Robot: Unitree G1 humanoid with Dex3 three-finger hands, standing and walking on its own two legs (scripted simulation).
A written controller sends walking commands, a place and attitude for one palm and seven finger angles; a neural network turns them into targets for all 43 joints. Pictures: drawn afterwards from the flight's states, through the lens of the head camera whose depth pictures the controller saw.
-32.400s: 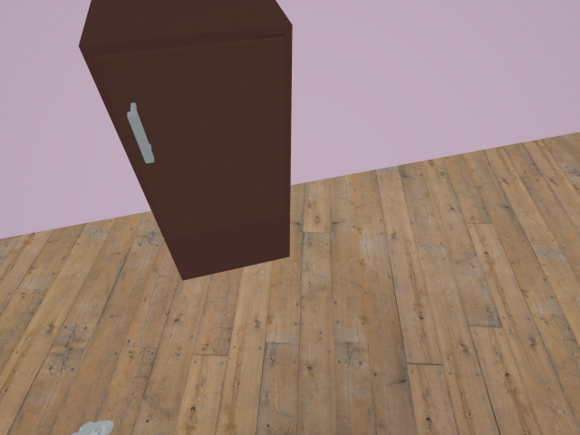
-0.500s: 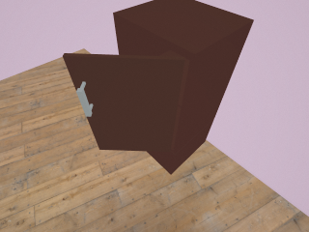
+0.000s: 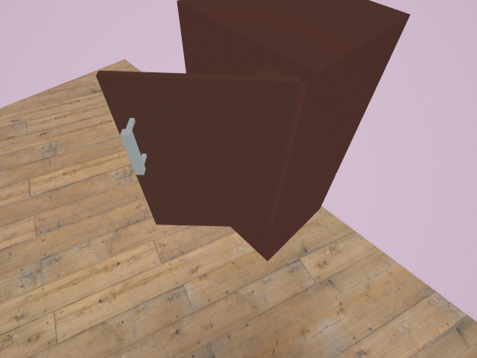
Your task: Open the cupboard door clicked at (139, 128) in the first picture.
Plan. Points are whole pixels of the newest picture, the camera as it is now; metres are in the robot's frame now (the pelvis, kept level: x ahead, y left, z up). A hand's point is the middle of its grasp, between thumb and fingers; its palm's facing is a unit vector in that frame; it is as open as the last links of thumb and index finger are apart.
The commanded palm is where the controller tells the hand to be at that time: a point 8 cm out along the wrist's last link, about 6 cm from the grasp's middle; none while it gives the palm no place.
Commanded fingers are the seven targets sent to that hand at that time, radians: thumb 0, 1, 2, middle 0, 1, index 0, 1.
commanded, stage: come to a stop and stand still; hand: left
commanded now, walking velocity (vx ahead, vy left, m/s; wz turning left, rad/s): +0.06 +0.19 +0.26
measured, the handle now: (136, 147) +0.54 +0.29 -0.02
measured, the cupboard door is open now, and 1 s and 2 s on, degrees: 45 45 45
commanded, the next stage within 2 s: look again from close up in 1.00 s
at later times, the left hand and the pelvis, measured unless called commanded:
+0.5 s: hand out of the picture +0.03 +0.25 -0.17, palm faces +0.08 -0.98 -0.21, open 7.4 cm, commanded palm none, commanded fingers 0.00 0.90 0.90 -0.20 -0.30 -0.20 -0.30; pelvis +0.01 +0.06 +0.01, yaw +2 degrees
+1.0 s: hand out of the picture +0.03 +0.22 -0.16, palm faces +0.04 -0.97 -0.23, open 7.4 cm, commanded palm none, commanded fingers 0.00 0.90 0.90 -0.20 -0.30 -0.20 -0.30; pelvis +0.01 +0.04 +0.01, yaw +2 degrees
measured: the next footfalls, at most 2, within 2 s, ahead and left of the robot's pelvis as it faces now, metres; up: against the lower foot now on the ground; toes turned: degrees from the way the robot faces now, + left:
left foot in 0.28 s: +0.06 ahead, +0.16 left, +0.00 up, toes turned +7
right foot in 0.60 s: +0.03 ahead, -0.06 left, +0.00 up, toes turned +0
